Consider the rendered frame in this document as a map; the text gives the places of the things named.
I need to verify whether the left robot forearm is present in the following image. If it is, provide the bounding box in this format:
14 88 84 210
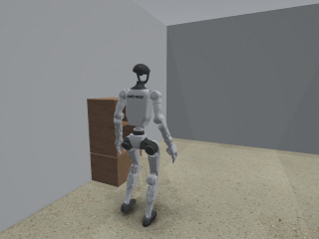
114 117 123 139

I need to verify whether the right robot forearm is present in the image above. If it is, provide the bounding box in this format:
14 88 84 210
158 115 173 145

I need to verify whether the robot left upper arm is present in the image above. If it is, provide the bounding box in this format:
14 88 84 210
114 89 129 120

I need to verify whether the right robot thigh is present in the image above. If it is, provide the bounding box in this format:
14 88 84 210
144 139 160 186

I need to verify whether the robot right upper arm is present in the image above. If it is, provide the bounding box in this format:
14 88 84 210
149 90 162 124

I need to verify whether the left robot hand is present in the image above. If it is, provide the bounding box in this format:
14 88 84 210
115 137 125 154

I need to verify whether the robot left shin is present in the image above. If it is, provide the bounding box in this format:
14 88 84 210
124 165 139 204

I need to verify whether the right robot hand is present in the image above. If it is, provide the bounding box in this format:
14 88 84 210
166 143 178 163

